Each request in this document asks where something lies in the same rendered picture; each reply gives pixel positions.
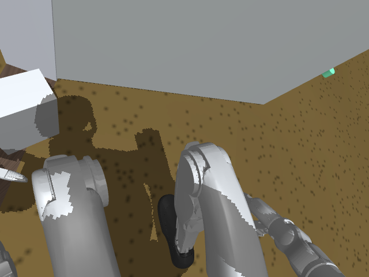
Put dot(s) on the right robot hand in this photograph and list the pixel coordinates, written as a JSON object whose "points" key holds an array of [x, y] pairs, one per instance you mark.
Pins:
{"points": [[263, 212]]}

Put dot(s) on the left robot arm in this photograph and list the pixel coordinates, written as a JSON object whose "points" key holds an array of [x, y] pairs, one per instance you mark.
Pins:
{"points": [[7, 267]]}

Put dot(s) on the right robot foot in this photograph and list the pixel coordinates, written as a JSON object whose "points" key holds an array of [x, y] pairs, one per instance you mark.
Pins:
{"points": [[167, 218]]}

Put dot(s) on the right robot arm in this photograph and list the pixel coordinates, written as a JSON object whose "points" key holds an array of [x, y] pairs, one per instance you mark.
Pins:
{"points": [[305, 258]]}

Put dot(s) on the left robot hand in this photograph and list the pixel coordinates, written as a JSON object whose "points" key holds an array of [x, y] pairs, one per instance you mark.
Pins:
{"points": [[12, 176]]}

